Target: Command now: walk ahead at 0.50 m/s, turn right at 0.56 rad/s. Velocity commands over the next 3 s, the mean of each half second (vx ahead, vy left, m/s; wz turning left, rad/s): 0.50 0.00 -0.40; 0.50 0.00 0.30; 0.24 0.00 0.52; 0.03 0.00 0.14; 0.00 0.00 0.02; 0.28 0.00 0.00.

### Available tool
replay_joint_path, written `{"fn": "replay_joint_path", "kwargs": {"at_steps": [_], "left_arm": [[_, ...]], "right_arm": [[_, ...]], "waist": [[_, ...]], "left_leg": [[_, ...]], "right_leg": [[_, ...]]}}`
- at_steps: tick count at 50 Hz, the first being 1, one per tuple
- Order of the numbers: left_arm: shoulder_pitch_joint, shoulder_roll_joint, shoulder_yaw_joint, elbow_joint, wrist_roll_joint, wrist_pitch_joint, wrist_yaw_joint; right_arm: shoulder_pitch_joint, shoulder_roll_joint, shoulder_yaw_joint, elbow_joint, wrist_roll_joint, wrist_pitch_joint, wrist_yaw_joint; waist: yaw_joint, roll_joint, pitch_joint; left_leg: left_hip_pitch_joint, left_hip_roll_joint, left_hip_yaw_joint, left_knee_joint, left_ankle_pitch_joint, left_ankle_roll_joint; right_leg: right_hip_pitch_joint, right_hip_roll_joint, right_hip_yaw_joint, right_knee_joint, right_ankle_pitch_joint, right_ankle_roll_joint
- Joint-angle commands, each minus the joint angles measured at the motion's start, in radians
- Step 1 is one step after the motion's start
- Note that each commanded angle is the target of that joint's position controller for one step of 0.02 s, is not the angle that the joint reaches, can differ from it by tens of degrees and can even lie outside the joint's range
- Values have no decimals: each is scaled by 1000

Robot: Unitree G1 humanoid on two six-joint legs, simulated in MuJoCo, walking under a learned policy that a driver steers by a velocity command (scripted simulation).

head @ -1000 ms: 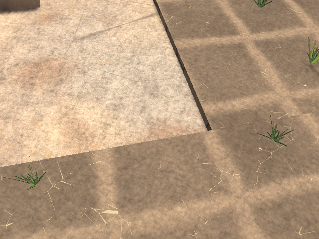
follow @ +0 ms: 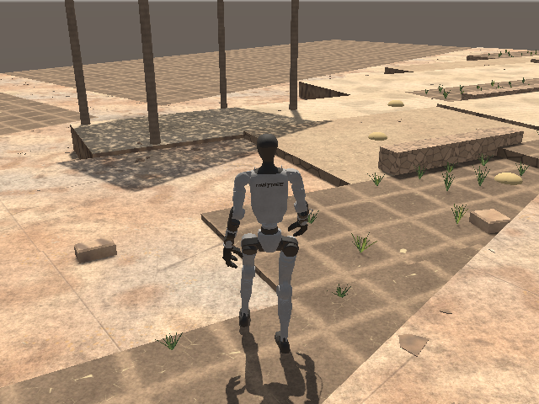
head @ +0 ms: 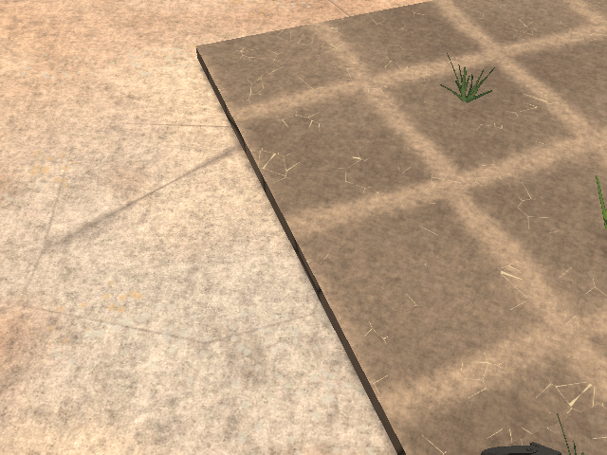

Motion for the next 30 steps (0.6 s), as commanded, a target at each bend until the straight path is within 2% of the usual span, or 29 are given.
{"fn": "replay_joint_path", "kwargs": {"at_steps": [1, 2, 3, 4, 5, 6, 7, 8, 9, 10, 11, 12, 13, 14, 16, 18, 19, 20, 21, 22, 25, 26, 27, 28, 29, 30], "left_arm": [[-44, 183, 47, -88, 3, -3, -3], [-62, 183, 49, -99, 1, -4, -2], [-94, 179, 46, -114, 8, -12, -4], [-6, 47, 11, -133, 1, -22, -7], [143, -31, -12, -122, 3, -34, 1], [-6, 80, 19, -124, -5, -23, 8], [-58, 106, 24, -118, -3, -3, 38], [-58, 104, 26, -104, 11, 13, 59], [-91, 70, 10, -110, 26, 21, 61], [-141, 44, 0, -125, 32, 28, 54], [-164, 23, -5, -131, 18, 32, 44], [-179, 20, -8, -135, 0, 32, 31], [-193, 25, -8, -137, -10, 32, 21], [-208, 29, -8, -140, -13, 34, 15], [-253, 28, -10, -163, -3, 50, 13], [-288, 27, -12, -186, 3, 70, 17], [-303, 42, -9, -197, 4, 77, 18], [-307, 63, -4, -201, 4, 83, 21], [-293, 68, -4, -205, 6, 81, 25], [-303, 86, 2, -211, 6, 77, 30], [-376, 100, 12, -246, 2, 63, 41], [-378, 103, 18, -256, -2, 58, 43], [-352, 102, 30, -215, -31, 68, 60], [-184, 121, 39, -163, -21, 62, 69], [-8, 179, 58, -130, -21, 27, 77], [201, 190, 48, -89, -9, 22, 77]], "right_arm": [[-3, -122, -34, -62, 8, -33, -12], [72, -161, -51, -41, 19, -44, -22], [247, -217, -72, 10, 36, -59, -33], [454, -304, -91, 46, 41, -73, -47], [523, -244, -66, 46, 25, -66, -32], [475, -211, -80, 62, 5, -67, -32], [331, -145, -63, 33, 21, -62, -34], [223, -57, -37, -1, 34, -55, -43], [183, -22, -24, -8, 39, -55, -52], [185, -22, -25, 1, 37, -55, -60], [201, -37, -34, 18, 31, -61, -68], [242, -66, -46, 41, 21, -69, -69], [280, -89, -57, 65, 10, -75, -63], [317, -103, -65, 88, 8, -78, -55], [367, -112, -68, 131, 8, -77, -26], [352, -105, -64, 155, 8, -80, 8], [337, -110, -64, 160, 11, -83, 20], [329, -125, -69, 165, 10, -85, 25], [315, -133, -70, 164, -8, -86, 24], [294, -137, -70, 158, -5, -86, 20], [357, -159, -77, 181, 7, -73, 3], [373, -180, -84, 190, 10, -65, 1], [421, -230, -108, 236, 98, -22, -8], [477, -202, -102, 240, 97, -6, -16], [549, -73, -58, 227, -61, -36, 36], [525, 6, -43, 170, -62, -57, 75]], "waist": [[-94, -44, 26], [-138, -35, 13], [-220, 0, -33], [-227, 192, -289], [-197, 284, -458], [-234, 132, -154], [-188, 67, -34], [-149, 37, -31], [-130, 72, -11], [-127, 66, 1], [-133, 47, -10], [-147, 47, -6], [-157, 45, 9], [-167, 43, 21], [-164, 51, 42], [-135, 87, 55], [-127, 92, 60], [-124, 92, 63], [-108, 94, 64], [-102, 85, 56], [-136, 83, 71], [-124, 81, 72], [-102, 117, 93], [-61, 90, -1], [-29, -143, -236], [29, -263, -431]], "left_leg": [[356, -79, 86, -28, 12, 6], [465, -91, 94, -70, 6, 35], [661, -54, 64, -73, 65, 98], [975, 234, -250, -113, 404, 363], [1202, 456, -609, -198, 463, 576], [968, 437, -612, -289, 119, 468], [728, 368, -434, -344, -116, 368], [596, 307, -318, -413, -184, 316], [523, 256, -225, -460, -121, 291], [496, 224, -165, -497, -79, 272], [507, 194, -102, -512, -42, 266], [521, 172, -44, -519, 8, 270], [529, 161, 2, -525, 65, 277], [537, 160, 33, -527, 118, 287], [515, 167, 65, -541, 187, 297], [477, 173, 93, -546, 221, 293], [477, 178, 99, -544, 213, 292], [498, 190, 97, -536, 187, 291], [533, 214, 89, -515, 187, 284], [584, 223, 85, -501, 179, 276], [650, 223, 100, -442, 199, 254], [634, 215, 111, -391, 290, 250], [620, 150, 187, -200, 572, 174], [528, 119, 184, 10, 625, 141], [216, 44, 175, 218, 205, 114], [-46, -147, 89, 453, -557, 100]], "right_leg": [[-282, -216, 206, -25, 314, -150], [-285, -196, 221, 59, 404, -118], [-355, -146, 217, 223, 479, -57], [-431, -19, 93, 564, 196, 35], [-665, 40, 39, 863, -389, 81], [-859, -64, 20, 1021, -325, 76], [-811, -147, -7, 1030, -189, 62], [-705, -198, -10, 923, -89, 63], [-633, -237, -20, 851, -33, 70], [-593, -247, -48, 801, -33, 84], [-582, -242, -69, 746, -22, 95], [-588, -235, -91, 690, 27, 105], [-599, -233, -108, 612, 97, 110], [-610, -229, -129, 538, 162, 115], [-570, -223, -153, 410, 249, 105], [-500, -220, -151, 346, 291, 75], [-477, -212, -149, 325, 293, 63], [-474, -210, -136, 309, 288, 52], [-480, -223, -97, 354, 331, 38], [-510, -220, -91, 337, 303, 29], [-447, -191, -162, 285, 131, 10], [-365, -165, -205, 242, 108, 3], [-297, -111, -290, 166, 83, -14], [-51, -97, -271, 129, 176, -40], [450, -263, -109, 234, 398, -189], [713, -500, 366, 13, 140, -343]]}}
Next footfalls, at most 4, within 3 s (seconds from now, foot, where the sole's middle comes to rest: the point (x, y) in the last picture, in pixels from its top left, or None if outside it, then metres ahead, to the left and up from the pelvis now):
0.06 left None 0.19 0.13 -0.78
0.56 right None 0.39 -0.17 -0.78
1.00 left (325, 406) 0.67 0.03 -0.90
1.36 right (423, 312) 0.94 -0.21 -0.84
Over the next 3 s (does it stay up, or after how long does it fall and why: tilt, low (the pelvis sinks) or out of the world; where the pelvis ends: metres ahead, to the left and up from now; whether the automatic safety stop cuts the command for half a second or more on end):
stays up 0.93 -0.07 -0.07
